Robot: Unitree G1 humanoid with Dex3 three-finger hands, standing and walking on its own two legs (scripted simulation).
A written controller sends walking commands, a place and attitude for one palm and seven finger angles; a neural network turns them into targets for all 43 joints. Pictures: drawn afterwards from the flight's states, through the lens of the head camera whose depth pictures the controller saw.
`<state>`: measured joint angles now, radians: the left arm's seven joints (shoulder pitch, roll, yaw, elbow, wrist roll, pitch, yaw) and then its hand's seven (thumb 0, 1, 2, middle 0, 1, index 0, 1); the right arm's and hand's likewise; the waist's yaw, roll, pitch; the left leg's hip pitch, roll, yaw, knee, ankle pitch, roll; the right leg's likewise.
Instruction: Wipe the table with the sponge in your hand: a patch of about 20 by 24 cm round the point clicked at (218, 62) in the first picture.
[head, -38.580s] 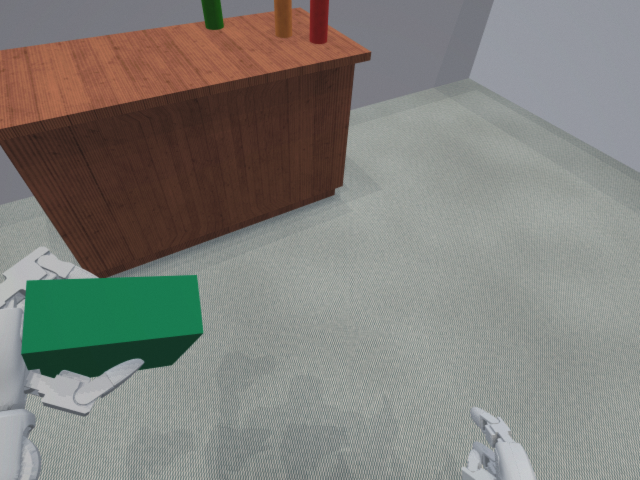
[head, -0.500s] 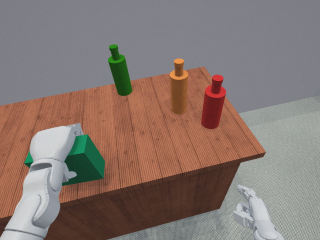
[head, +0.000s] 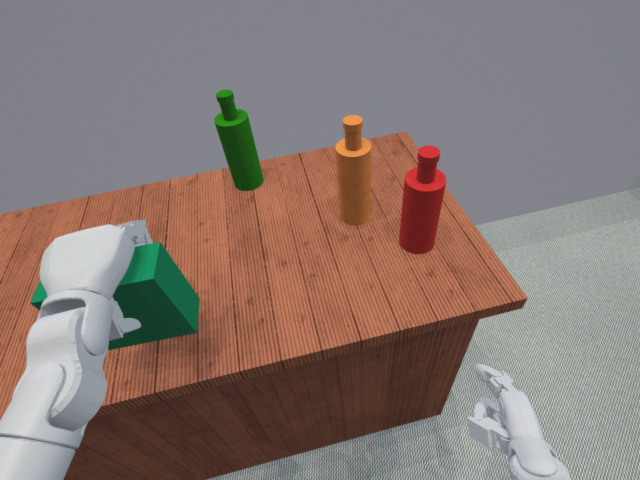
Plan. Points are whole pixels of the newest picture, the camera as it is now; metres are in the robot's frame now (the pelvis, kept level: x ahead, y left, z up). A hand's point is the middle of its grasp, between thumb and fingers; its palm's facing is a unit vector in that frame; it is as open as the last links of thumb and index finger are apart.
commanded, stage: lift the sponge slowly off the table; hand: left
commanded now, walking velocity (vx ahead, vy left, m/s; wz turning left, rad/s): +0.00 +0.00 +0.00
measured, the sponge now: (134, 309) +0.27 +0.30 +0.07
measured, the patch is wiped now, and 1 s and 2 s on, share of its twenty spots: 1.00 1.00 1.00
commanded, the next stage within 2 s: bring the sponge back beside the body in 0.28 s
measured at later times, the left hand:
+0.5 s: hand (107, 290) +0.25 +0.30 +0.13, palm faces +0.07 -0.06 -1.00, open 9.9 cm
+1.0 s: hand (101, 325) +0.22 +0.30 +0.11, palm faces +0.03 -0.09 -1.00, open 9.9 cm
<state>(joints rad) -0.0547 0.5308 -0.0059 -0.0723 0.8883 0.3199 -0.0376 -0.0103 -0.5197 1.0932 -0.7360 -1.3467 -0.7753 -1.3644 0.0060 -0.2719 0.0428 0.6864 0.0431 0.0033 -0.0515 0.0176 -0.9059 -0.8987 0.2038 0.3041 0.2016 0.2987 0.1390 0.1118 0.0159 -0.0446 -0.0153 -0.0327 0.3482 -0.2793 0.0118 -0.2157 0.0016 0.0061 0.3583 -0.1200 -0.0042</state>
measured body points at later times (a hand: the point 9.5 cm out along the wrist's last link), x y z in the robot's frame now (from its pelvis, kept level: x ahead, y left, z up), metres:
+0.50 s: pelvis -0.01 +0.00 +0.00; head +0.00 -0.04 +0.45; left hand +0.25 +0.30 +0.18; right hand +0.25 -0.18 -0.08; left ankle -0.06 +0.12 -0.74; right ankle +0.05 -0.12 -0.74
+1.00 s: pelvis -0.01 +0.00 +0.00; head +0.00 -0.04 +0.45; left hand +0.21 +0.30 +0.17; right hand +0.26 -0.19 -0.08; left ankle -0.06 +0.12 -0.74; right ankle +0.05 -0.12 -0.74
